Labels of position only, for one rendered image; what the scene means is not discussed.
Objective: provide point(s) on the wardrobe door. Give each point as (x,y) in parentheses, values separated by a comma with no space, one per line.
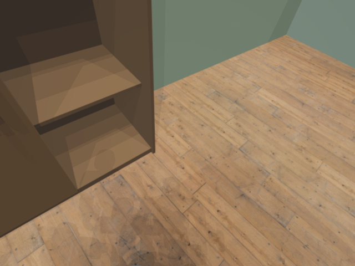
(31,178)

